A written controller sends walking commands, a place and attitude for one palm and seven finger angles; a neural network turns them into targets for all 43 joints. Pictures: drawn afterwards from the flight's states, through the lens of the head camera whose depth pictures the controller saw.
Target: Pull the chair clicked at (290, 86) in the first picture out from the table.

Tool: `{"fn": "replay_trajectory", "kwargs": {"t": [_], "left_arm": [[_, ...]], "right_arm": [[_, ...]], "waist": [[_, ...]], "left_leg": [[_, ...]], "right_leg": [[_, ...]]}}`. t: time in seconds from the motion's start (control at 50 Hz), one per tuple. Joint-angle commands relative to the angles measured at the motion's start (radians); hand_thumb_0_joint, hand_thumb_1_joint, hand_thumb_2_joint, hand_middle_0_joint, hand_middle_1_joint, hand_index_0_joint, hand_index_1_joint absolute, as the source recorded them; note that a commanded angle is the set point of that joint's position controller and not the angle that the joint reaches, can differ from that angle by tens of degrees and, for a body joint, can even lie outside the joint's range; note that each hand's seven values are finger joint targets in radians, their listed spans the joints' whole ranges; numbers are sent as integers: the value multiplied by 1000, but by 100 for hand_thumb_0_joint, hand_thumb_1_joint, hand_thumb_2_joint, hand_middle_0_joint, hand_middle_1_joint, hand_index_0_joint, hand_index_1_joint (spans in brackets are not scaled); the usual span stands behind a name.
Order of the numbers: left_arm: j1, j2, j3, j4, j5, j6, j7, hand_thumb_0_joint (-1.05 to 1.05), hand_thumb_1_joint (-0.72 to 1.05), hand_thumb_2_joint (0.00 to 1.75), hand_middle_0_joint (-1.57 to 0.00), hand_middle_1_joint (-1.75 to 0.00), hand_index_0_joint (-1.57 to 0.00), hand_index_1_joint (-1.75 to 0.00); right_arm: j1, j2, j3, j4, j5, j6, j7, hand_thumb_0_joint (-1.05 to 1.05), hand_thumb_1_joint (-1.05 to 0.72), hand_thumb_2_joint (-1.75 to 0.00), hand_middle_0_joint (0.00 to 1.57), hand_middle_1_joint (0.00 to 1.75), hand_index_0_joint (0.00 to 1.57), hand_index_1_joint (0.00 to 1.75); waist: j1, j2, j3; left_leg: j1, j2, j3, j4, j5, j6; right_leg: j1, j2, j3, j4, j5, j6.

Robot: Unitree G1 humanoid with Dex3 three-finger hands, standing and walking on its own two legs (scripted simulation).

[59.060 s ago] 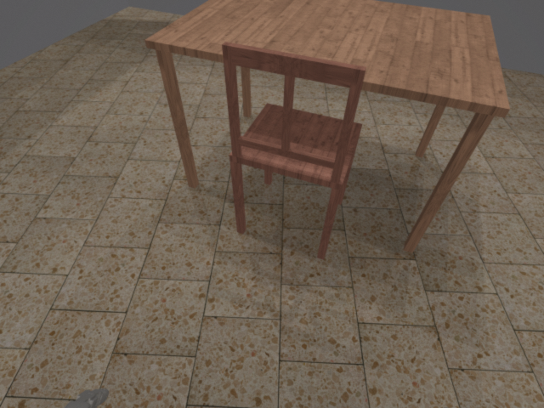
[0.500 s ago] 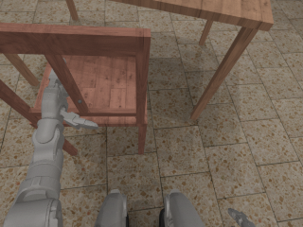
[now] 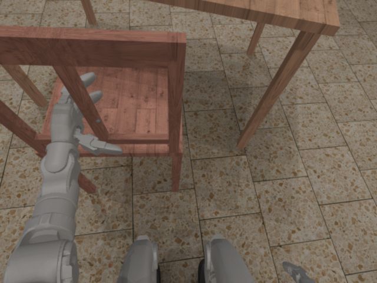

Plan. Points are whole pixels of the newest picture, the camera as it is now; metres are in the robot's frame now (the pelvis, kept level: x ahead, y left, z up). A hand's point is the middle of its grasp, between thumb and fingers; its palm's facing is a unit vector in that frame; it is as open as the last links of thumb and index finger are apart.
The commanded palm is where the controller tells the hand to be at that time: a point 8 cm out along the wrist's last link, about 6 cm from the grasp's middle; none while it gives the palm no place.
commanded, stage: hook a spindle and tug to test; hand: left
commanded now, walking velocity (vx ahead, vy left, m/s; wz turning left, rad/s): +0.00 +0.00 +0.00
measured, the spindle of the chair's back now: (87, 107) +0.47 +0.21 +0.03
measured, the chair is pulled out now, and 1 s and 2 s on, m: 0.17 0.20 0.31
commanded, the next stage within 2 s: step backward, pulling the chair out in 1.14 s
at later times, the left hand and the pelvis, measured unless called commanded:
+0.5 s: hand (96, 118) +0.44 +0.18 +0.03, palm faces +0.03 -1.00 -0.03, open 6.0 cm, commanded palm +0.41 +0.22 +0.03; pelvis +0.01 +0.01 +0.01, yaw +0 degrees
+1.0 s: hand (99, 132) +0.41 +0.17 +0.03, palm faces +0.01 -1.00 -0.02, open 5.5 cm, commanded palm +0.38 +0.22 +0.03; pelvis +0.03 +0.01 +0.02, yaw -1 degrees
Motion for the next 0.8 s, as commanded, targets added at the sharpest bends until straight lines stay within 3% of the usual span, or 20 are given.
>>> {"fn": "replay_trajectory", "kwargs": {"t": [0.0, 0.02, 0.04, 0.12, 0.3, 0.34, 0.38, 0.42, 0.48, 0.54, 0.58, 0.68, 0.74, 0.78], "left_arm": [[-318, 142, -11, -202, -3, -77, -5, 0, -28, 40, -39, -112, -39, -112], [-333, 157, -2, -221, -2, -83, -1, 0, -22, 42, -41, -118, -41, -118], [-317, 123, -26, -218, -1, -81, -3, 0, -16, 44, -43, -123, -43, -123], [-302, 127, -27, -239, 2, -83, 0, 0, 6, 54, -50, -145, -50, -145], [-301, 97, -53, -227, 1, -76, -2, 0, 56, 76, -50, -145, -50, -145], [-290, 86, -60, -260, -2, -79, -1, 0, 68, 80, -50, -145, -50, -145], [-262, 82, -57, -248, -5, -70, 0, 0, 79, 85, -50, -145, -50, -145], [-241, 93, -51, -265, -4, -71, 0, 0, 90, 90, -50, -145, -50, -145], [-201, 84, -49, -284, -11, -70, -1, 0, 90, 90, -50, -145, -50, -145], [-126, 66, -65, -341, -16, -71, -3, 0, 90, 90, -50, -145, -50, -145], [-57, 66, -59, -373, -22, -69, 0, 0, 90, 90, -50, -145, -50, -145], [3, 25, -103, -423, -15, -72, 14, 0, 90, 90, -50, -145, -50, -145], [40, 46, -83, -451, -13, -77, 25, 0, 90, 90, -50, -145, -50, -145], [59, 29, -96, -460, -16, -79, 26, 0, 90, 90, -50, -145, -50, -145]], "right_arm": [[84, -172, -70, -80, 4, -20, -11, 0, -90, -90, 20, 30, 20, 30], [90, -176, -69, -82, 0, -22, -12, 0, -90, -90, 20, 30, 20, 30], [86, -169, -70, -84, 3, -21, -10, 0, -90, -90, 20, 30, 20, 30], [89, -171, -75, -83, 2, -21, -9, 0, -90, -90, 20, 30, 20, 30], [93, -170, -76, -75, 3, -11, -6, 0, -90, -90, 20, 30, 20, 30], [94, -168, -79, -79, 3, -12, -3, 0, -90, -90, 20, 30, 20, 30], [94, -167, -78, -79, 3, -9, -1, 0, -90, -90, 20, 30, 20, 30], [94, -168, -80, -82, 4, -10, -2, 0, -90, -90, 20, 30, 20, 30], [89, -163, -80, -87, 4, -8, 2, 0, -90, -90, 20, 30, 20, 30], [82, -158, -81, -103, 6, -10, 7, 0, -90, -90, 20, 30, 20, 30], [79, -155, -83, -114, 7, -9, 12, 0, -90, -90, 20, 30, 20, 30], [74, -149, -83, -124, 7, -10, 18, 0, -90, -90, 20, 30, 20, 30], [75, -149, -85, -124, 4, -11, 17, 0, -90, -90, 20, 30, 20, 30], [70, -145, -84, -125, 3, -11, 17, 0, -90, -90, 20, 30, 20, 30]], "waist": [[-17, 72, -442], [-14, 75, -463], [-15, 85, -467], [-13, 85, -480], [-23, 80, -459], [-14, 106, -491], [-14, 80, -479], [-8, 93, -483], [-1, 70, -483], [16, 106, -508], [30, 92, -505], [24, 87, -464], [31, 80, -469], [28, 68, -453]], "left_leg": [[382, -21, -47, -152, 304, -1], [393, -20, -53, -152, 324, 0], [405, -22, -49, -153, 331, 0], [423, -18, -54, -152, 362, -2], [436, -16, -55, -154, 392, -4], [481, -14, -62, -156, 444, -9], [470, -14, -59, -158, 442, -8], [476, -13, -59, -157, 457, -9], [472, -14, -57, -163, 468, -9], [518, -11, -55, -170, 534, -13], [522, -9, -54, -179, 555, -16], [529, -3, -57, -186, 577, -17], [527, -3, -55, -182, 595, -16], [513, -5, -50, -182, 588, -14]], "right_leg": [[180, 14, 38, -172, 244, -18], [184, 15, 34, -162, 254, -21], [182, 14, 36, -168, 261, -20], [180, 15, 32, -159, 281, -21], [175, 15, 27, -166, 305, -20], [167, 14, 21, -157, 325, -22], [186, 15, 20, -164, 333, -21], [184, 16, 22, -160, 341, -23], [215, 16, 21, -165, 360, -21], [228, 15, 20, -165, 394, -23], [253, 17, 19, -170, 410, -22], [241, 18, 14, -171, 409, -20], [260, 17, 18, -166, 437, -20], [269, 15, 19, -168, 446, -18]]}}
